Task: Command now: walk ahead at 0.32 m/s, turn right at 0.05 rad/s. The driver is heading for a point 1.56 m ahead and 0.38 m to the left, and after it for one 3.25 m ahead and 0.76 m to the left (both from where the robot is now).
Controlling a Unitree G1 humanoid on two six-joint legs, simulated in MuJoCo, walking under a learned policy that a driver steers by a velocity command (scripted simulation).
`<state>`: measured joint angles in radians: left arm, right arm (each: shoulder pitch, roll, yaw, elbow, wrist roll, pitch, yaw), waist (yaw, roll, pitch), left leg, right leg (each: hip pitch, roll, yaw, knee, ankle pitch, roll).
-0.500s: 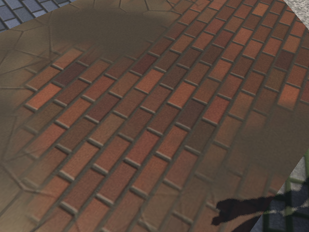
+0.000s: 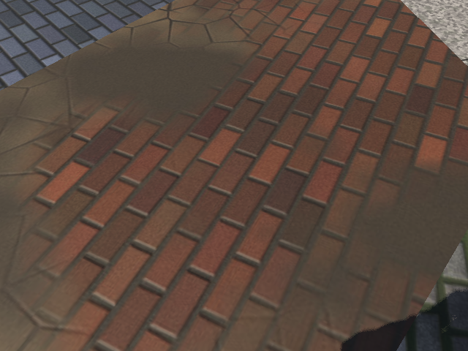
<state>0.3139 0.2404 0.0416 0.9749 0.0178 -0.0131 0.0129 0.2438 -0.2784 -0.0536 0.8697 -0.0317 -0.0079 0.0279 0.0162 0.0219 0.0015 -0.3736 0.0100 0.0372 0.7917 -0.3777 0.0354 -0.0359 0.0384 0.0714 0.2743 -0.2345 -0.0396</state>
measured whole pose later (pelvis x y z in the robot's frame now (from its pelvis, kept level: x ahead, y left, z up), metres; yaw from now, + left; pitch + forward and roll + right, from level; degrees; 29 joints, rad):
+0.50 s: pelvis +0.19 +0.05 +0.00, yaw +0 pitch +1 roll +1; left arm 0.07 0.24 0.03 0.91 0.03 -0.03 -0.05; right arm 0.46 -0.19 -0.02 1.00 -0.01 -0.09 0.01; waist -0.04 -0.04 0.04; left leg 0.07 -0.07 0.06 0.16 -0.25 0.07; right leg -0.63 -0.08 -0.05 0.75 -0.06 -0.03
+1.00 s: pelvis +0.48 +0.00 +0.00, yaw +7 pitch +0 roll -1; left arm 0.39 0.20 0.03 1.03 0.02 -0.11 0.01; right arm 0.17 -0.24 -0.05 0.91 -0.02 -0.02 0.04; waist 0.02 0.04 0.05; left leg -0.67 0.10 0.00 0.90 -0.04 0.05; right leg 0.01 0.07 -0.21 0.21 -0.23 -0.09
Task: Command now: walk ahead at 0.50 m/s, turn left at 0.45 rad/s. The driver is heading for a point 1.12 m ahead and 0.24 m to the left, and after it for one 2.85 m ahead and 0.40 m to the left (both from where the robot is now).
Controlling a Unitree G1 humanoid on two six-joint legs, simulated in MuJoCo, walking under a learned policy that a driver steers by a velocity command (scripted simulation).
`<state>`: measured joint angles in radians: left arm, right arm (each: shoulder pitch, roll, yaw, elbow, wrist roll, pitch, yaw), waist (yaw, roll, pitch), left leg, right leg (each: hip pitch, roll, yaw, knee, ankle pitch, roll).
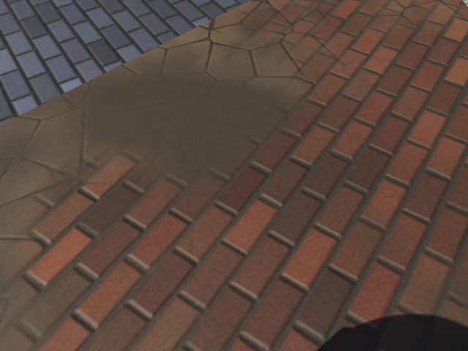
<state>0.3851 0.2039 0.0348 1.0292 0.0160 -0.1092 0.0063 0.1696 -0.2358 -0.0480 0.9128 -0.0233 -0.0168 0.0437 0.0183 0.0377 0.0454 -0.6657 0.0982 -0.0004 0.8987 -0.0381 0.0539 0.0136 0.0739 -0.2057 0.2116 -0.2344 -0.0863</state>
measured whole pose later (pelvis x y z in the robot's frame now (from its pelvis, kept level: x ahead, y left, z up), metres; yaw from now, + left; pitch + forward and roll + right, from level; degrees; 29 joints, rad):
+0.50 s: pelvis +0.28 +0.05 +0.00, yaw +17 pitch +1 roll +0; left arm 0.09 0.25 0.04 0.79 0.05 -0.03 -0.01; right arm 0.36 -0.26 -0.07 0.93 0.00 -0.05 0.01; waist -0.04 -0.03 0.05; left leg -0.10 -0.15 -0.06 0.31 -0.21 0.14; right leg -0.66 -0.14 0.05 0.92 -0.16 0.05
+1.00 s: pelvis +0.57 +0.08 +0.00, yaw +26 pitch +1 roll -1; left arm 0.37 0.24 0.04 0.91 0.01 -0.09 -0.01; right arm 0.20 -0.27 -0.04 0.83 -0.04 -0.03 0.04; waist 0.02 0.05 0.03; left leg -0.57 0.04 -0.05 1.00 -0.22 0.04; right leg -0.11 0.06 -0.06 0.28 -0.18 -0.07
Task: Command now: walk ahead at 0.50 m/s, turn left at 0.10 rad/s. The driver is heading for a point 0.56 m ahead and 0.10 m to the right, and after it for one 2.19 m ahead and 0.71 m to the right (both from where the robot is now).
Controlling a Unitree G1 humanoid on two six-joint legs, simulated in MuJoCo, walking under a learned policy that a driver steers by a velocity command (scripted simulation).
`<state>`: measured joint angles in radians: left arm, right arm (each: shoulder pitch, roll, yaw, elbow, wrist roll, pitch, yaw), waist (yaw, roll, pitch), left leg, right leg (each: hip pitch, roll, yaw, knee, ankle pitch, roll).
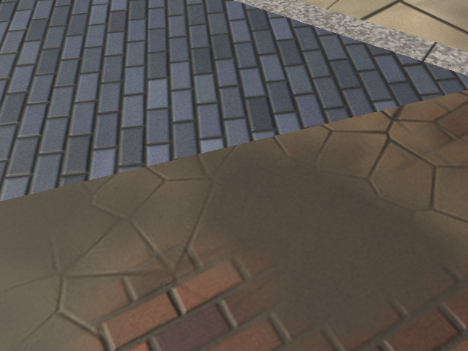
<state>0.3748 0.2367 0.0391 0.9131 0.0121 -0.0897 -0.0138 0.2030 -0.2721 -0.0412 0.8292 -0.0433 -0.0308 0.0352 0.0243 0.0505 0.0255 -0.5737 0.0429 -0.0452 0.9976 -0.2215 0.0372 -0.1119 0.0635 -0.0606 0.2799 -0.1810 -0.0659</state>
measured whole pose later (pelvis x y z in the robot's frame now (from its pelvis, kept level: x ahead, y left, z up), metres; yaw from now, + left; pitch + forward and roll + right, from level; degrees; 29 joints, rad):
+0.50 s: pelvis +0.26 +0.05 +0.00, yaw -5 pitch +0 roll +0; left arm 0.27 0.26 0.06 0.91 0.03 -0.01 -0.03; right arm 0.33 -0.23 -0.04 0.92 -0.02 -0.10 0.00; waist 0.00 -0.04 0.03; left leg -0.09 -0.04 0.17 0.28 -0.19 0.08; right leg -0.58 -0.08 0.02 1.07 -0.19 -0.05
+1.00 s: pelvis +0.51 -0.03 -0.01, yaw -23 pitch +0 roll +0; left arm 0.29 0.27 0.08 0.90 0.00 -0.03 -0.01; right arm 0.18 -0.24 -0.04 0.81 -0.04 -0.05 0.01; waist 0.00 0.02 0.06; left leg -0.54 0.12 -0.03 1.14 -0.31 -0.02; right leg -0.20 0.15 -0.02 0.39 -0.19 -0.14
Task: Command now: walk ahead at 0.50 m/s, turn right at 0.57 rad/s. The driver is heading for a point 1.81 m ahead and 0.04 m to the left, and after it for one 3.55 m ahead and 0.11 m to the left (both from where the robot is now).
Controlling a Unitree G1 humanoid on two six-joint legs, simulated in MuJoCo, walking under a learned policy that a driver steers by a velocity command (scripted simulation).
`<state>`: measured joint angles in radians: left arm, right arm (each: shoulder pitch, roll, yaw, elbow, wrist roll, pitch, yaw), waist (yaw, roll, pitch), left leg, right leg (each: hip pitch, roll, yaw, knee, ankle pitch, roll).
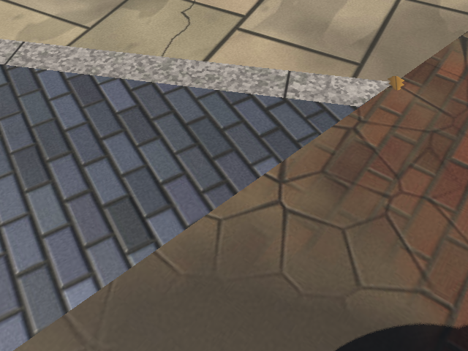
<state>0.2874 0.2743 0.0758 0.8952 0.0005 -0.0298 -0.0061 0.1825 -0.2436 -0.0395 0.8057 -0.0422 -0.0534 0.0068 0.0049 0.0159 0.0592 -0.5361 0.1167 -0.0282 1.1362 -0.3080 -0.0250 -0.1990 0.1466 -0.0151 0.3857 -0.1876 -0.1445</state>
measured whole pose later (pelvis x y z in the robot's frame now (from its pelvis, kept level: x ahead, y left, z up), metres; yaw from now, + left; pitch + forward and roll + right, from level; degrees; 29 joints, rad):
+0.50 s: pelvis +0.28 +0.05 +0.00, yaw -12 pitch +0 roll +0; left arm 0.30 0.29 0.05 0.84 0.03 -0.04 -0.02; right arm 0.25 -0.25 -0.04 0.82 -0.03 -0.07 0.01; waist 0.01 -0.04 0.04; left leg -0.26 -0.04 0.05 0.42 -0.17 0.06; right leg -0.39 0.05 0.07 1.11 -0.33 -0.07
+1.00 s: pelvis +0.52 -0.05 +0.00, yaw -11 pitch +0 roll +0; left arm 0.19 0.24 0.03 0.85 0.03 -0.07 -0.01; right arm 0.35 -0.25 -0.04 0.93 -0.02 -0.05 0.02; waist -0.03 0.03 0.04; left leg -0.38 0.02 -0.01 1.08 -0.34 0.07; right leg -0.26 0.03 -0.11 0.43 -0.17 -0.08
